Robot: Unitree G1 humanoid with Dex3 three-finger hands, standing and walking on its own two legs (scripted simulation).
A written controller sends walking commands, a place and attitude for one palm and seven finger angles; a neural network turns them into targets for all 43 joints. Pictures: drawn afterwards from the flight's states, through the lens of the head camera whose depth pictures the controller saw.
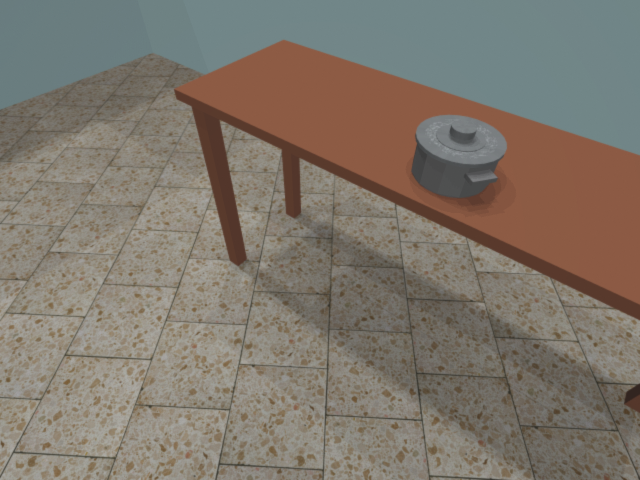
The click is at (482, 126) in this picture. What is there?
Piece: lid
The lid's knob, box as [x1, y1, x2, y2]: [450, 120, 476, 139]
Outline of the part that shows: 452,123 450,133 454,137 459,139 470,139 474,136 476,126 471,122 465,120 457,120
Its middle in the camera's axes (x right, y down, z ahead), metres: +0.27 -0.21 +0.74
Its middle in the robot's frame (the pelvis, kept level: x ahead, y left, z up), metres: +0.72 -0.24 +0.08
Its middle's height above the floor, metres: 0.85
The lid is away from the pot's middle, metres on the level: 0.00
